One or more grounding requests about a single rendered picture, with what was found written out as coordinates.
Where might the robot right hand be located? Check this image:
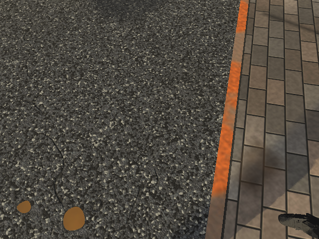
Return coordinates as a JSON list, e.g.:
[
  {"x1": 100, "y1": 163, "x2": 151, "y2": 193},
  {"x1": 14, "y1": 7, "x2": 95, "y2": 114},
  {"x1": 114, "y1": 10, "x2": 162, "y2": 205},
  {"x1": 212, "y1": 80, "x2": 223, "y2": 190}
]
[{"x1": 278, "y1": 213, "x2": 319, "y2": 239}]

